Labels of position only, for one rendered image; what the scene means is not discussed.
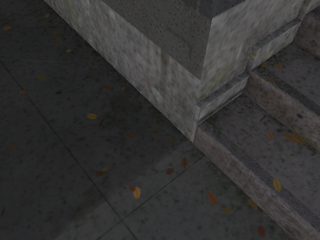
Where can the stairs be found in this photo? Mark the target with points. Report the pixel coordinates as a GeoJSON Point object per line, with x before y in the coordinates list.
{"type": "Point", "coordinates": [267, 140]}

